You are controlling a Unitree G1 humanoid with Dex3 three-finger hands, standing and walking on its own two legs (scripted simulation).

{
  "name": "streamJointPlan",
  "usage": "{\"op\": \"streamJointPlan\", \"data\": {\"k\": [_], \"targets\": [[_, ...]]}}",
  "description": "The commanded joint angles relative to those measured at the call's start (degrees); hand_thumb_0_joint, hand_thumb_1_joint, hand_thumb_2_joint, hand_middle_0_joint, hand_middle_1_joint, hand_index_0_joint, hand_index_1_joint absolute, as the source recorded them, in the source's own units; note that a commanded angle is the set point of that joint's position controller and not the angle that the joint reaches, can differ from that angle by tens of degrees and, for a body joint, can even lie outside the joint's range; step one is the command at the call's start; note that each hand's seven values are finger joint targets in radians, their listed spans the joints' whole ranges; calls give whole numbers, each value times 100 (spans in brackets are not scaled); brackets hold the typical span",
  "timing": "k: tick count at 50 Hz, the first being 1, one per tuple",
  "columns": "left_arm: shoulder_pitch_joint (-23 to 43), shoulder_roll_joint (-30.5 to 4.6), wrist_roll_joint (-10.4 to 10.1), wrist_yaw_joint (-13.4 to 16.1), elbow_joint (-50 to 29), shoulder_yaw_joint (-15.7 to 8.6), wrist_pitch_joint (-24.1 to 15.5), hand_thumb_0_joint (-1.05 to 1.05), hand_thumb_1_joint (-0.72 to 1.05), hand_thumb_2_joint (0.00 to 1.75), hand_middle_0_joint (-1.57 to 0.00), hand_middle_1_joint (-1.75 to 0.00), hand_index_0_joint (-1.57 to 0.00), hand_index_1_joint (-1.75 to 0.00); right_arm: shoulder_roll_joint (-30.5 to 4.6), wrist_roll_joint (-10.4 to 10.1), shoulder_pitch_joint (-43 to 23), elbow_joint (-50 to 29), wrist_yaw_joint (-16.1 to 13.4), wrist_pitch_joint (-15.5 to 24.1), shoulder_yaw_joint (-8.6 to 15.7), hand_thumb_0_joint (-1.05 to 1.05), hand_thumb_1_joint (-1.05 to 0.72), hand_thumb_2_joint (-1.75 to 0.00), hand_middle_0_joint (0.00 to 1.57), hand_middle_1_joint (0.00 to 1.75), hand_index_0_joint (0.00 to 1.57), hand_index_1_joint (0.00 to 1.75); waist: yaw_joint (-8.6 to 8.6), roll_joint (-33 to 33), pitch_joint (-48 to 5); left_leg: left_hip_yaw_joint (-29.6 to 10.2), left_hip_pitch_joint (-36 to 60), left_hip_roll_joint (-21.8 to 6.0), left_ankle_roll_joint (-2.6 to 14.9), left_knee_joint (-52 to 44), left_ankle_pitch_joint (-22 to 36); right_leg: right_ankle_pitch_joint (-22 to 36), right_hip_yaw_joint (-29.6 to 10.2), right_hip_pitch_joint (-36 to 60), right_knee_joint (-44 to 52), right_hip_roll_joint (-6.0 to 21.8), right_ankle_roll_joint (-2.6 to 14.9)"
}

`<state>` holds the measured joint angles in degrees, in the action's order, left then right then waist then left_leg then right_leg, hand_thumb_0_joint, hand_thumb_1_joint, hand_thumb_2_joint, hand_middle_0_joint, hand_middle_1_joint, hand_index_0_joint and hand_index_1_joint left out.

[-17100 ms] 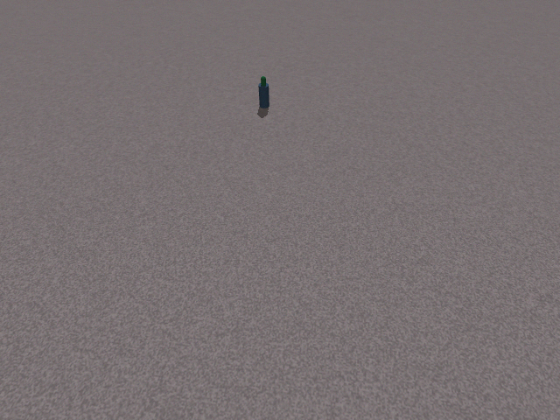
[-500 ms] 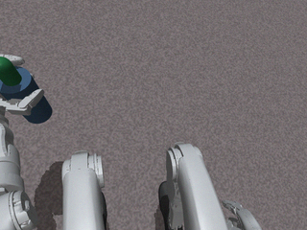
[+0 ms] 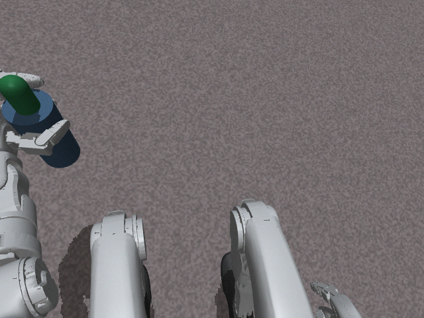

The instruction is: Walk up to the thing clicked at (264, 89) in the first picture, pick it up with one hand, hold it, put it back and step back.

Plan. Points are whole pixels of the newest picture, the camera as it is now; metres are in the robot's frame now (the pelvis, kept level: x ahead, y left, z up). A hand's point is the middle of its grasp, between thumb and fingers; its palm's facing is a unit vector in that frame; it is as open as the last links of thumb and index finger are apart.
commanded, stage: lift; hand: left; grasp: from the side
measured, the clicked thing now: (40, 123) +0.47 +0.27 -0.04
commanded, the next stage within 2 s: none
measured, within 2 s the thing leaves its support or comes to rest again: neither
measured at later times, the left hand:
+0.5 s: hand (16, 116) +0.43 +0.25 +0.06, palm faces +0.18 -0.98 -0.07, open 9.6 cm
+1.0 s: hand out of the picture +0.41 +0.24 +0.25, palm faces +0.22 -0.97 -0.05, open 9.6 cm
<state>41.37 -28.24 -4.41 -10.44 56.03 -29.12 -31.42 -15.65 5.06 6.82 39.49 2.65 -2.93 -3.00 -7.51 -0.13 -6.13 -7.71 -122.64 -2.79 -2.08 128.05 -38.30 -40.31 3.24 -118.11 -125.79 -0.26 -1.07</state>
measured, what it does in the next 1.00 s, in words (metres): rises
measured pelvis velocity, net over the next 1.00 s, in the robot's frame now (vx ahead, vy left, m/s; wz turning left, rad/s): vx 0.04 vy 0.01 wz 0.07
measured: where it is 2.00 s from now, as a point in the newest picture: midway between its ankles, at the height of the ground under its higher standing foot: (190, 313)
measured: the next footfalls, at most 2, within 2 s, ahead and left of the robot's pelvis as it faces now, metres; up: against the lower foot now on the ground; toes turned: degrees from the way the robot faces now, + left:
none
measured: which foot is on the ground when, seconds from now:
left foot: down 0.00-1.00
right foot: down 0.00-1.00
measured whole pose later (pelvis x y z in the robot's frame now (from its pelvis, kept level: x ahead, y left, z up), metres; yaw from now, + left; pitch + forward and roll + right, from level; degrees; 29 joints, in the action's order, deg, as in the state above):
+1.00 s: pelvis +0.04 +0.01 +0.22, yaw +4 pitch +25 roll -4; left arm 14.8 -15.2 -9.3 -3.2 23.0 -13.8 -16.4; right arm -13.1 -1.7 9.1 36.1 -2.5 1.2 0.0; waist -2.2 1.9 -10.2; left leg -3.5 -77.8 -3.4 -1.0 86.8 -34.2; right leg -35.4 2.6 -73.7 -84.2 0.7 -1.2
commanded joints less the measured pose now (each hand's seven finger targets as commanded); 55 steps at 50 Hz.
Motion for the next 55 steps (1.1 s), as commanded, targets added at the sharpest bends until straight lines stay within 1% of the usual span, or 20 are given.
{"op": "streamJointPlan", "data": {"k": [1, 12, 17, 19, 21, 26, 28, 29, 30, 33, 36, 38, 42, 44, 46, 47, 48, 49, 51, 55], "targets": [[2065, -1694, -170, 14, -1655, -244, -522, 0, 19, 126, -130, -148, -134, -146, -1206, -6, 863, -232, -75, 70, 437, 0, -92, -90, 20, 30, 20, 30, 137, 1281, -4138, 465, 3055, 103, 305, -1534, 849, 1102, 216, 1874, 1448, -156, 321], [1735, -1543, -403, -149, -2393, -237, -286, 0, 17, 125, -129, -147, -134, -144, -1142, -176, 922, -393, -176, 148, 566, 0, -92, -90, 20, 30, 20, 30, 282, 1132, -4376, 492, 3384, 126, 330, -1959, 864, 1104, 106, 2346, 1904, -118, 318], [980, -890, -480, -142, -2175, 169, -16, 0, 18, 125, -129, -146, -133, -143, -1051, -276, 836, -518, -245, 244, 631, 0, -92, -90, 20, 30, 20, 30, 172, 641, -3991, 511, 3279, 108, 384, -2170, 641, 936, -24, 2590, 2448, -114, 260], [1065, -1039, -456, -113, -2611, 166, -6, 0, 18, 123, -127, -144, -131, -141, -1034, -301, 805, -603, -261, 267, 628, 0, -92, -90, 20, 30, 20, 30, 258, 826, -4075, 516, 3401, 117, 368, -2335, 642, 933, -43, 2720, 2510, -92, 284], [761, -831, -468, -96, -2694, 335, 97, 0, 17, 122, -127, -144, -132, -141, -1034, -359, 748, -698, -289, 288, 653, 0, -92, -90, 20, 30, 20, 30, 311, 813, -4115, 490, 3738, 105, 361, -2537, 709, 973, -41, 2753, 2654, -94, 304], [659, -981, -608, 167, -3841, 149, 190, 0, 22, 124, -127, -145, -131, -142, -945, -460, 714, -815, -368, 350, 658, 0, -91, -90, 20, 30, 20, 30, 472, 840, -4153, 418, 4221, 95, 328, -3081, 543, 811, -102, 3182, 3102, -80, 292], [261, -695, -650, 253, -3886, 326, 295, 0, 19, 123, -126, -144, -130, -141, -860, -496, 649, -878, -405, 391, 654, 0, -92, -90, 20, 30, 20, 30, 422, 721, -4051, 445, 4306, 106, 346, -3266, 532, 780, -180, 3474, 3393, -68, 262], [26, -357, -675, 258, -3679, 535, 370, 0, 20, 123, -125, -143, -129, -140, -857, -523, 593, -891, -414, 423, 634, 0, -91, -90, 20, 30, 20, 30, 359, 647, -3820, 393, 4391, 95, 342, -3394, 571, 857, -139, 3463, 3437, -65, 269], [249, -636, -663, 302, -4134, 374, 366, 0, 21, 123, -124, -142, -128, -140, -884, -532, 605, -879, -437, 449, 661, 0, -91, -90, 20, 30, 20, 30, 445, 801, -3990, 397, 4586, 94, 326, -3467, 609, 905, -166, 3532, 3500, -62, 283], [105, -346, -585, 355, -4449, 742, 505, 0, 22, 122, -123, -141, -127, -139, -855, -564, 559, -934, -481, 452, 670, 0, -91, -90, 20, 30, 20, 30, 410, 993, -4028, 312, 5279, 78, 297, -3838, 821, 1162, -112, 3713, 3693, -35, 305], [-192, -323, -592, 477, -4724, 745, 664, 0, 22, 123, -123, -141, -127, -139, -782, -579, 590, -870, -520, 477, 675, 0, -91, -90, 20, 30, 20, 30, 482, 894, -3960, 366, 5704, 77, 307, -4072, 1116, 1392, -163, 4159, 4101, -35, 275], [-766, 111, -623, 537, -4433, 996, 820, 0, 19, 123, -123, -141, -126, -139, -750, -602, 553, -882, -528, 505, 665, 0, -91, -90, 20, 30, 20, 30, 435, 654, -3691, 351, 5827, 79, 317, -4294, 1223, 1511, -144, 4431, 4365, -40, 251], [-751, 64, -661, 652, -4914, 1042, 950, 0, 16, 123, -124, -141, -127, -140, -717, -646, 591, -850, -569, 580, 670, 0, -91, -90, 20, 30, 20, 30, 458, 593, -3589, 399, 6253, 88, 325, -4678, 1463, 1776, -187, 5098, 4864, -40, 223], [-1219, 216, -590, 706, -4496, 1146, 1057, 0, 14, 122, -123, -140, -126, -139, -690, -649, 634, -783, -585, 584, 658, 0, -91, -90, 20, 30, 20, 30, 387, 427, -3230, 375, 6393, 93, 334, -4928, 1616, 1960, -120, 5311, 5077, -53, 207], [-1272, 174, -558, 765, -4712, 1093, 1032, 0, 15, 122, -122, -140, -126, -138, -636, -650, 658, -789, -581, 593, 643, 0, -91, -90, 20, 30, 20, 30, 498, 442, -3197, 379, 6678, 101, 323, -5164, 1856, 2153, -103, 5609, 5237, -59, 216], [-1114, 300, -585, 767, -4733, 1202, 1013, 0, 16, 123, -122, -140, -126, -138, -612, -656, 667, -791, -577, 597, 622, 0, -90, -90, 20, 30, 20, 30, 414, 402, -3129, 372, 6778, 99, 329, -5252, 1961, 2269, -93, 5718, 5326, -59, 209], [-1060, 190, -590, 799, -4992, 1123, 976, 0, 15, 122, -123, -140, -126, -138, -602, -652, 670, -834, -587, 609, 619, 0, -91, -90, 20, 30, 20, 30, 505, 464, -3190, 385, 6973, 107, 319, -5358, 2093, 2359, -93, 5880, 5418, -59, 211], [-1180, 399, -578, 799, -4791, 1353, 1002, 0, 15, 123, -123, -140, -126, -138, -607, -639, 670, -801, -575, 627, 610, 0, -90, -90, 20, 30, 20, 30, 441, 521, -3042, 378, 7139, 97, 299, -5488, 2144, 2389, -84, 5888, 5484, -54, 224], [-1236, 377, -582, 830, -4485, 1216, 984, 0, 16, 122, -123, -139, -126, -138, -610, -631, 688, -767, -557, 655, 611, 0, -90, -90, 20, 30, 20, 30, 482, 488, -2795, 359, 7279, 79, 286, -5651, 2290, 2468, -61, 5981, 5609, -62, 226], [-1004, 393, -475, 821, -4730, 1436, 849, 0, 12, 120, -124, -139, -127, -137, -567, -590, 692, -804, -527, 656, 598, 0, -91, -90, 20, 30, 20, 30, 505, 691, -2641, 405, 7706, 91, 246, -6083, 2263, 2470, -74, 6365, 5995, -35, 240]]}}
